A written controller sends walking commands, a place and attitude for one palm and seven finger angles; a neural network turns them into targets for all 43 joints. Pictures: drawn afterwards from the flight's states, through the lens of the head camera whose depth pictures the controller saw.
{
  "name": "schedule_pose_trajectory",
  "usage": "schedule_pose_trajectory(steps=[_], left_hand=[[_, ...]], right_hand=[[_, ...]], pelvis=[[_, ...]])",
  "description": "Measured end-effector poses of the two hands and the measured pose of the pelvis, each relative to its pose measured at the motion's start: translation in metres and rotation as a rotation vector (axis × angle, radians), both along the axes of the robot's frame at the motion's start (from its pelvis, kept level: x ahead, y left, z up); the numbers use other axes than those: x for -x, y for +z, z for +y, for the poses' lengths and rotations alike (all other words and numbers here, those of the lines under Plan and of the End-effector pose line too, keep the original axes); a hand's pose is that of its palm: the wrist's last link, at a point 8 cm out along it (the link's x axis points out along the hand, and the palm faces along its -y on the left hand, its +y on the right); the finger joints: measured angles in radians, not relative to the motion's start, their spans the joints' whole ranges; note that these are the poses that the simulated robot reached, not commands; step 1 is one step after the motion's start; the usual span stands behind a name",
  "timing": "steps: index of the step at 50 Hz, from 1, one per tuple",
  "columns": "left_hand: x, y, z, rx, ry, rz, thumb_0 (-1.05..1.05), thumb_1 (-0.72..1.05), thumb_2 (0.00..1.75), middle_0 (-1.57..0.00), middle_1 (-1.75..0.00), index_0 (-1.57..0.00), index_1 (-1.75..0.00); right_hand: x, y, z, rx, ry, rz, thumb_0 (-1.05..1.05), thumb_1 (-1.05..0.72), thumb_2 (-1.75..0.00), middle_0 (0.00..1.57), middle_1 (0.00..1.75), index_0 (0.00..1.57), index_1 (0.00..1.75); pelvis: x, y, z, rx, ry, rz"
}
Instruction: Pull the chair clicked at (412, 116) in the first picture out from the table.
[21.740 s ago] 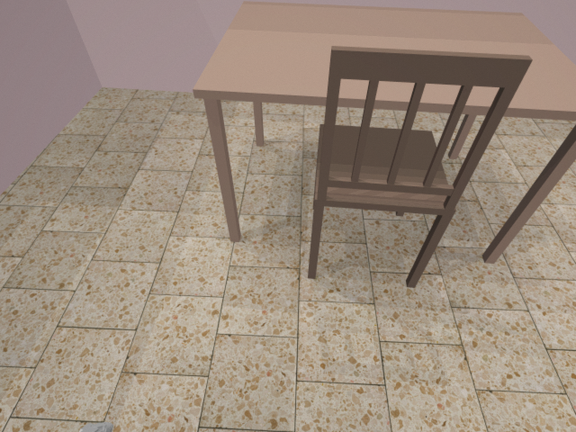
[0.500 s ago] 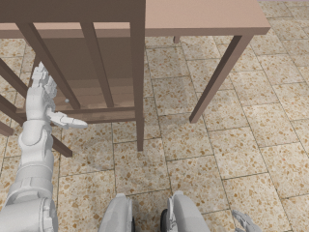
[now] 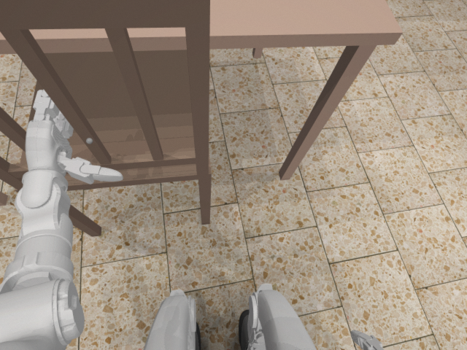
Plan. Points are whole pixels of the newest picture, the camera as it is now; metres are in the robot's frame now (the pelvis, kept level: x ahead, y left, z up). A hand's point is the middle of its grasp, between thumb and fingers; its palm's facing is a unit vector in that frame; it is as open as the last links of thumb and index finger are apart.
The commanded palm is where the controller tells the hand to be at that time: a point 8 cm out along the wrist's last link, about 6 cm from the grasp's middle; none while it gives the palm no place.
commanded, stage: push the fingers through the gap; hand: left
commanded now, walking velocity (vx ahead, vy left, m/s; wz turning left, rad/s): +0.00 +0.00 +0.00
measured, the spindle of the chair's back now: (73, 114) +0.48 +0.24 +0.06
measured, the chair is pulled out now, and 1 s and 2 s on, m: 0.00 0.00 0.03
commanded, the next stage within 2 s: hook a spindle and tug to test in 0.14 s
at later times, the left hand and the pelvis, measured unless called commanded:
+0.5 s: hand (94, 139) +0.45 +0.22 +0.03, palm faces +0.09 -0.99 -0.05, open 16.2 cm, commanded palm +0.43 +0.26 +0.03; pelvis +0.00 +0.00 +0.00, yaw +0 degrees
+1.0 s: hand (92, 139) +0.45 +0.22 +0.03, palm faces +0.11 -0.99 -0.04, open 7.7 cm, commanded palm +0.42 +0.26 +0.03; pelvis +0.01 +0.00 +0.00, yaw +0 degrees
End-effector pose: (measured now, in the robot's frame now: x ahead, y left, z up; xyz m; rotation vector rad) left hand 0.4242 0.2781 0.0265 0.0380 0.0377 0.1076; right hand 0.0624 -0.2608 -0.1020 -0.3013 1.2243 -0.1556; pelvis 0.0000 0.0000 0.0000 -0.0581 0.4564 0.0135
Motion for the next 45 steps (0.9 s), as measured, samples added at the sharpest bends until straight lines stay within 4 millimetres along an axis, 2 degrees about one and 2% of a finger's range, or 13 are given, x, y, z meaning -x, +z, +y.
schedule_pose_trajectory(steps=[14,19,25,33,40,45], left_hand=[[-0.006,0.001,-0.001,-0.005,-0.012,-0.011,-0.01,-0.50,0.30,-0.06,-0.08,-0.06,-0.09],[-0.005,0.000,-0.003,0.003,-0.009,-0.003,-0.01,-0.50,0.30,-0.08,-0.15,-0.08,-0.16],[-0.002,0.003,-0.008,-0.008,-0.013,-0.013,-0.01,-0.50,0.30,-0.15,-0.37,-0.15,-0.38],[-0.002,0.002,-0.013,-0.003,0.002,-0.009,-0.01,-0.45,0.32,-0.28,-0.77,-0.28,-0.78],[-0.002,0.004,-0.010,-0.011,0.011,-0.012,-0.01,-0.20,0.43,-0.40,-1.14,-0.38,-1.15],[0.000,0.005,-0.008,-0.010,0.004,-0.018,-0.01,0.05,0.54,-0.46,-1.32,-0.43,-1.32]], right_hand=[[-0.006,0.001,0.004,0.004,0.001,-0.002,0.01,-0.90,-0.90,0.20,0.30,0.21,0.30],[-0.008,0.002,0.006,-0.003,0.001,-0.004,0.01,-0.90,-0.90,0.20,0.30,0.21,0.30],[-0.010,0.002,0.008,-0.013,0.001,-0.009,0.01,-0.90,-0.90,0.20,0.30,0.21,0.30],[-0.012,0.000,0.008,-0.018,0.005,-0.016,0.01,-0.90,-0.90,0.20,0.30,0.21,0.30],[-0.011,0.000,0.005,-0.018,0.002,-0.016,0.01,-0.90,-0.90,0.20,0.30,0.21,0.30],[-0.011,0.001,0.002,-0.012,-0.001,-0.013,0.01,-0.90,-0.90,0.20,0.30,0.21,0.30]], pelvis=[[-0.002,0.001,0.004,0.006,0.002,0.004],[-0.003,0.002,0.004,0.005,0.001,0.004],[-0.004,0.003,0.005,0.004,0.002,-0.001],[-0.003,0.003,0.003,-0.001,0.002,-0.005],[-0.004,0.003,0.001,-0.003,0.000,-0.006],[-0.004,0.003,0.000,-0.003,-0.001,-0.005]])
